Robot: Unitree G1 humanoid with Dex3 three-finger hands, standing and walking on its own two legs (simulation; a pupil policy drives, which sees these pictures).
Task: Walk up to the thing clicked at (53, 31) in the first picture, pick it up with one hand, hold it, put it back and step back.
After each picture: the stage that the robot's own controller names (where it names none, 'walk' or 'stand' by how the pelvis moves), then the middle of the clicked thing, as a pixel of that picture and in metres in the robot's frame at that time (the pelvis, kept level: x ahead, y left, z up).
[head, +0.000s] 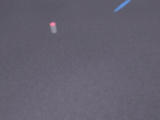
stand; (53, 27) +1.67 +0.47 -0.72
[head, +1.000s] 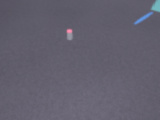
walk; (69, 34) +1.56 +0.24 -0.70
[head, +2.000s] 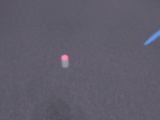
walk; (64, 61) +1.02 +0.19 -0.70
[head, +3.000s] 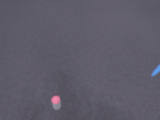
walk; (56, 102) +0.60 +0.22 -0.71
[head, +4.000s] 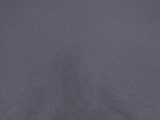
stand; out of the picture +0.36 +0.23 -0.71
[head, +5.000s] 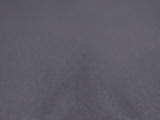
stand; out of the picture +0.30 +0.23 -0.72
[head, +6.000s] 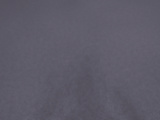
stand; out of the picture +0.30 +0.22 -0.72
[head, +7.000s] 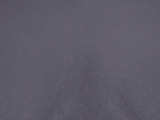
stand; out of the picture +0.33 +0.24 -0.72
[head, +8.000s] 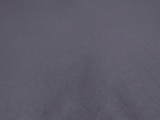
stand; out of the picture +0.32 +0.25 -0.72
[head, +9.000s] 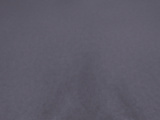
stand; out of the picture +0.31 +0.25 -0.72
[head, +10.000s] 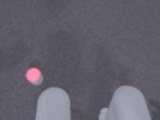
go down; (35, 77) +0.39 +0.24 -0.39
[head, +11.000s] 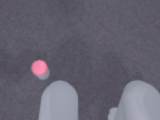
go down; (41, 70) +0.40 +0.23 -0.31
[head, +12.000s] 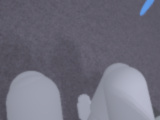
close in; out of the picture +0.40 +0.26 -0.23
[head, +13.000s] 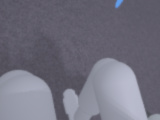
close; out of the picture +0.40 +0.27 -0.22
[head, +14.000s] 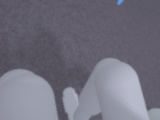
lift; out of the picture +0.38 +0.28 -0.22
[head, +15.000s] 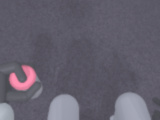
lift; (28, 83) +0.32 +0.21 -0.04
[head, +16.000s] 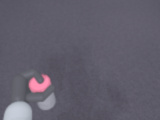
hold; (43, 92) +0.32 +0.17 -0.02
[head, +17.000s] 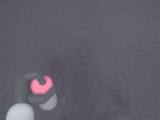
hold; (45, 93) +0.32 +0.17 -0.01
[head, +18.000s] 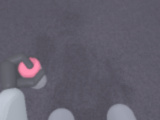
crouch; (33, 74) +0.38 +0.20 -0.07
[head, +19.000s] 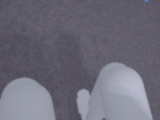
lower; out of the picture +0.42 +0.25 -0.21
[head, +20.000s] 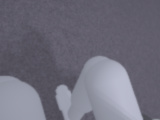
lower; out of the picture +0.41 +0.28 -0.23
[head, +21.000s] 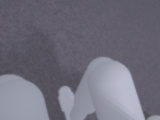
lower; out of the picture +0.41 +0.28 -0.23
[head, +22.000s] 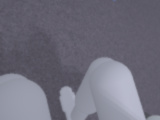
lower; out of the picture +0.40 +0.27 -0.23
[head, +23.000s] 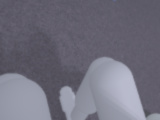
lower; out of the picture +0.40 +0.27 -0.23
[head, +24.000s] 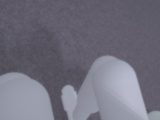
withdraw; out of the picture +0.39 +0.26 -0.23
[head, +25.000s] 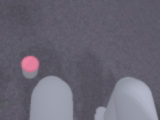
stand; (30, 67) +0.41 +0.22 -0.28
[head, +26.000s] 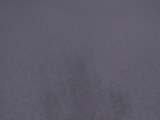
stand; out of the picture +0.34 +0.20 -0.64
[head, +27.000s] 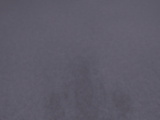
stand; out of the picture +0.34 +0.21 -0.67
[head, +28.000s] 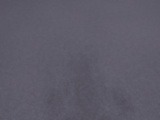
stand; out of the picture +0.35 +0.20 -0.67
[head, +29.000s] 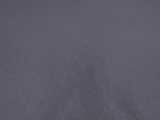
walk; out of the picture +0.35 +0.20 -0.72
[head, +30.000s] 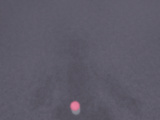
walk; (75, 108) +0.45 +0.12 -0.71
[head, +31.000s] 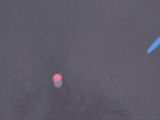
walk; (57, 80) +0.68 +0.20 -0.71
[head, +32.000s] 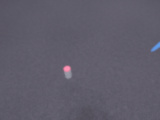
stand; (67, 72) +0.96 +0.27 -0.70
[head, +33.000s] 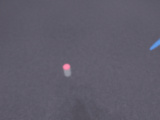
stand; (67, 70) +0.95 +0.23 -0.72
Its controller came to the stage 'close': yes
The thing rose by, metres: 0.70
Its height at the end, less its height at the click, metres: +0.00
